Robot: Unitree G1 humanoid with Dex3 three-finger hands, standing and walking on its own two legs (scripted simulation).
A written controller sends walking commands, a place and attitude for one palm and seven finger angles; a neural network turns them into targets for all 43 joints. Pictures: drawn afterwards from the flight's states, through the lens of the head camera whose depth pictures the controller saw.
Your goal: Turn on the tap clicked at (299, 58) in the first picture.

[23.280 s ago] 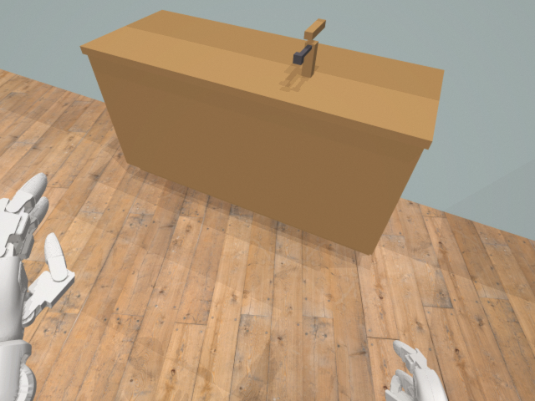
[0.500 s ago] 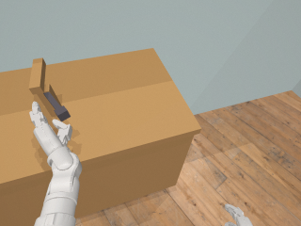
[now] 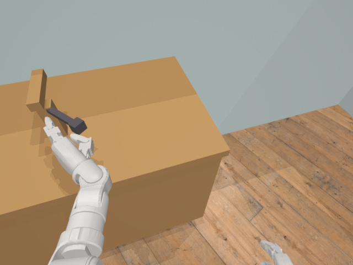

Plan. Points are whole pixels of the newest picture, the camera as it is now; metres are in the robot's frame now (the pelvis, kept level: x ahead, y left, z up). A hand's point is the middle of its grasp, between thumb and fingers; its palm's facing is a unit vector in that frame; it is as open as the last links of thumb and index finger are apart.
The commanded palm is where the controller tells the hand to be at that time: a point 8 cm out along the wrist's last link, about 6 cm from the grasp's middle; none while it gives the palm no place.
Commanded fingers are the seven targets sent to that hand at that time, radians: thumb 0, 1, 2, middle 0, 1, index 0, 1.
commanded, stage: push the lever round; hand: left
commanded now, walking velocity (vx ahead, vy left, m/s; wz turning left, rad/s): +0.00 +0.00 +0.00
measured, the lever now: (77, 126) +0.42 +0.26 +0.08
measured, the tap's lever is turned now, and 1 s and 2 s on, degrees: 40 58 67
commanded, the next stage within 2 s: lift the hand up off the lever in 1.16 s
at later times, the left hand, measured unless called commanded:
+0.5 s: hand (97, 133) +0.41 +0.21 +0.06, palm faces +0.82 -0.57 -0.09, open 7.6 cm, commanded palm +0.36 +0.22 +0.07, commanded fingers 0.00 0.90 0.90 -0.15 -0.15 -0.15 -0.15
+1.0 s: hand (103, 127) +0.43 +0.20 +0.06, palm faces +0.84 -0.53 -0.12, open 7.6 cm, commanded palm +0.38 +0.21 +0.07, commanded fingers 0.00 0.90 0.90 -0.15 -0.15 -0.15 -0.15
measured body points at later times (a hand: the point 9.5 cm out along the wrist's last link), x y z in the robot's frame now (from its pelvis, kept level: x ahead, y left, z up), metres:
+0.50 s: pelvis +0.00 +0.00 +0.00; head +0.04 +0.00 +0.45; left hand +0.36 +0.24 +0.07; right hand +0.12 -0.25 -0.13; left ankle +0.00 +0.12 -0.70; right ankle +0.01 -0.08 -0.70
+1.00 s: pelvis +0.00 -0.01 -0.01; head +0.05 -0.01 +0.44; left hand +0.38 +0.23 +0.07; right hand +0.09 -0.25 -0.14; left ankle +0.00 +0.12 -0.70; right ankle +0.01 -0.08 -0.70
